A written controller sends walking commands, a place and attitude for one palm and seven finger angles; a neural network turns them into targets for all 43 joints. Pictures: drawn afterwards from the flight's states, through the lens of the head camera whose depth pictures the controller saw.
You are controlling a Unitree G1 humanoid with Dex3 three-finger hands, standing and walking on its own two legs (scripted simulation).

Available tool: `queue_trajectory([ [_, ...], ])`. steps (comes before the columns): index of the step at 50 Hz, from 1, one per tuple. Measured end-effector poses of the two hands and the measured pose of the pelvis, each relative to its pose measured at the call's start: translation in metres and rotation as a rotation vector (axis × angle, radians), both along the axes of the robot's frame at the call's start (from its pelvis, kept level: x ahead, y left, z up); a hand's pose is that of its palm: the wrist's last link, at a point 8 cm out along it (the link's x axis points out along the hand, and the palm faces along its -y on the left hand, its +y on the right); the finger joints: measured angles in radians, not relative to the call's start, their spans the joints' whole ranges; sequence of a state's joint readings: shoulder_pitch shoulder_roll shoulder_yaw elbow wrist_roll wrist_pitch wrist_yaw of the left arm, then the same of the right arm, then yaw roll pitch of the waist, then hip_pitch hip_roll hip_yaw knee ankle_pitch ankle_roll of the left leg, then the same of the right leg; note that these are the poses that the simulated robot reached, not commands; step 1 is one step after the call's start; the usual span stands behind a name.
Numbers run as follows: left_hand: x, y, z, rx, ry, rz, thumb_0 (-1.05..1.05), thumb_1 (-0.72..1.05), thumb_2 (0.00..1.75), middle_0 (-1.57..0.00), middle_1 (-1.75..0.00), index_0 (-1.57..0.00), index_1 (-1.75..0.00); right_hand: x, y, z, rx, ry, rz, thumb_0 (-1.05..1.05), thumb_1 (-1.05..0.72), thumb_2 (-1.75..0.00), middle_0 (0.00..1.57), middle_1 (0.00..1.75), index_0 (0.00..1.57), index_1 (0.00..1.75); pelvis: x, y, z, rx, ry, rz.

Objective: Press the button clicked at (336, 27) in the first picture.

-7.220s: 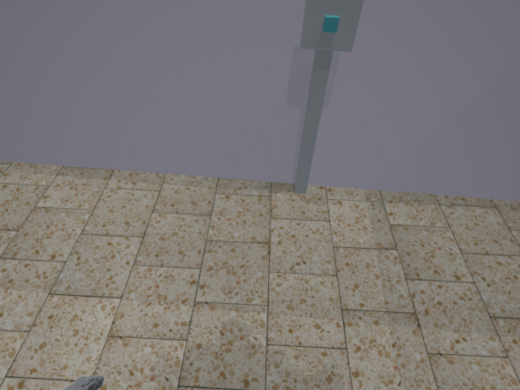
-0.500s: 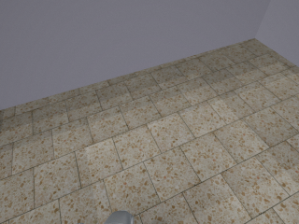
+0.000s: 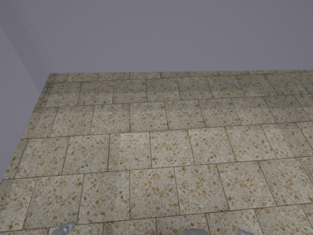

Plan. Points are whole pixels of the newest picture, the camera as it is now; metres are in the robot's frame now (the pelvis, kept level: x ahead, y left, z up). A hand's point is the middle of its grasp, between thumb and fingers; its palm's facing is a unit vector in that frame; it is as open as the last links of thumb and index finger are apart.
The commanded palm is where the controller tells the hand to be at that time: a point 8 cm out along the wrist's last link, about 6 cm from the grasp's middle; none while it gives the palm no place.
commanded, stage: turn to face it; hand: left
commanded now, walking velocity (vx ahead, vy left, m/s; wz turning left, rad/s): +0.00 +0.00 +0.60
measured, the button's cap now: out of the picture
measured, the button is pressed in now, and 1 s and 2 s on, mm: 0 0 0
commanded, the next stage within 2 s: none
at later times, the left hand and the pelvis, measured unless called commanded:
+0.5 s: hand out of the picture -0.02 +0.20 -0.17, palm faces +0.35 -0.90 -0.25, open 7.3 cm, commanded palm none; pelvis +0.00 -0.01 -0.01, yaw +20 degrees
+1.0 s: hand out of the picture +0.00 +0.20 -0.14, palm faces +0.57 -0.77 -0.29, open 7.3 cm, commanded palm none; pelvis +0.01 -0.04 -0.01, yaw +37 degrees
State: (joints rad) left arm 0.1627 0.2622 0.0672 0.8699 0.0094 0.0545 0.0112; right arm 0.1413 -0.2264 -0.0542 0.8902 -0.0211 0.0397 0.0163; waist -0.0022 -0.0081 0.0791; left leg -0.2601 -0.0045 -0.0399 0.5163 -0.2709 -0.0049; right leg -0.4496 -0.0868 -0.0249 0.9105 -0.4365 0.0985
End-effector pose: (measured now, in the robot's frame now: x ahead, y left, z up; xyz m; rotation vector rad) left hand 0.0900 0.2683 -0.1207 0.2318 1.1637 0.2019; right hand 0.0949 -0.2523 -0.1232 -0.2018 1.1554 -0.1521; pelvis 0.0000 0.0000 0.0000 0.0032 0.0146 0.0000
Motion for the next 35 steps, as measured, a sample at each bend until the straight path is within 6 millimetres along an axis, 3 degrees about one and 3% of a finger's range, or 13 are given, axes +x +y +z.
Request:
queue_trajectory([
  [6,0.008,-0.031,0.01,0.033,-0.099,0.013,0.01,0.91,0.9,-0.2,-0.3,-0.2,-0.3,0.002,-0.025,-0.026,0.036,0.038,0.023,0.01,-0.9,-0.9,0.2,0.3,0.2,0.3,0.002,-0.025,-0.01,0.015,-0.005,0.087],
  [15,-0.044,-0.054,0.018,0.009,-0.042,0.144,0.01,0.91,0.9,-0.2,-0.3,-0.21,-0.3,0.017,-0.034,-0.017,0.037,0.113,0.133,0.01,-0.9,-0.9,0.2,0.3,0.2,0.3,0.004,-0.036,0.005,0.044,-0.019,0.215],
  [21,-0.094,-0.047,0.003,-0.024,0.031,0.257,0.01,0.91,0.9,-0.2,-0.3,-0.21,-0.3,0.043,-0.011,-0.011,0.011,0.117,0.242,0.01,-0.9,-0.9,0.2,0.3,0.2,0.3,0.001,-0.029,0.004,0.035,-0.014,0.292],
  [28,-0.159,-0.014,-0.032,-0.056,0.118,0.412,0.01,0.91,0.9,-0.2,-0.3,-0.21,-0.3,0.086,0.04,-0.004,-0.036,-0.001,0.388,0.01,-0.9,-0.9,0.2,0.3,0.2,0.3,-0.007,-0.004,-0.015,0.01,-0.008,0.375],
  [31,-0.17,-0.005,-0.029,-0.054,0.139,0.452,0.01,0.91,0.9,-0.2,-0.3,-0.21,-0.3,0.091,0.053,0.005,-0.046,-0.027,0.419,0.01,-0.9,-0.9,0.2,0.3,0.2,0.3,-0.009,0.0,-0.01,-0.001,-0.01,0.403],
  [35,-0.167,0.003,-0.017,-0.045,0.089,0.48,0.01,0.91,0.9,-0.2,-0.3,-0.2,-0.3,0.091,0.064,0.01,-0.044,-0.016,0.453,0.01,-0.9,-0.9,0.2,0.3,0.2,0.3,-0.01,0.003,-0.001,-0.009,-0.011,0.446],
])
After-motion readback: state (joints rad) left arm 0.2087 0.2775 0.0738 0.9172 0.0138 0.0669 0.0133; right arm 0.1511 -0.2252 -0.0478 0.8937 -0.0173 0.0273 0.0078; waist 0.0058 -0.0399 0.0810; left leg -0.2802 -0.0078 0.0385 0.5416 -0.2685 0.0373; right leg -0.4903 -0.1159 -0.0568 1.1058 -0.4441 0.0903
